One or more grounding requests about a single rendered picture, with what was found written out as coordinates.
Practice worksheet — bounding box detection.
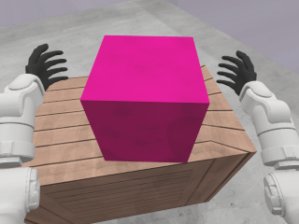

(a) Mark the robot right upper arm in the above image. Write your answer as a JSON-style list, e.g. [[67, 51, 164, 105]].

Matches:
[[263, 171, 299, 224]]

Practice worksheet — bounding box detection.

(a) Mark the left robot hand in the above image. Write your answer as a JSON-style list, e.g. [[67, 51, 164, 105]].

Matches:
[[25, 43, 68, 91]]

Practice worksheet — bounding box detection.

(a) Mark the left robot forearm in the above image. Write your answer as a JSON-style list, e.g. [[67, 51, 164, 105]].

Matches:
[[0, 74, 46, 169]]

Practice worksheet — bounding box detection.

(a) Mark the right robot hand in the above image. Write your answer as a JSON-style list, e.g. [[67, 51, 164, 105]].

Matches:
[[216, 50, 257, 96]]

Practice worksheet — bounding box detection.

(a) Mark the robot left upper arm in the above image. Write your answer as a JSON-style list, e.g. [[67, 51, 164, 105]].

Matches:
[[0, 167, 40, 224]]

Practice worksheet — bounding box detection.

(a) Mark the pedestal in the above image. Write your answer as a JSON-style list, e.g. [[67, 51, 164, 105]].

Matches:
[[0, 65, 257, 224]]

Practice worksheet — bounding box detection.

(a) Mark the carton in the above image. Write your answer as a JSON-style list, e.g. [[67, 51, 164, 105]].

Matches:
[[80, 35, 210, 163]]

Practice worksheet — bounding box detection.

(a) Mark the right robot forearm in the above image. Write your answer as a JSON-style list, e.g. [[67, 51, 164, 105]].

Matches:
[[238, 80, 299, 171]]

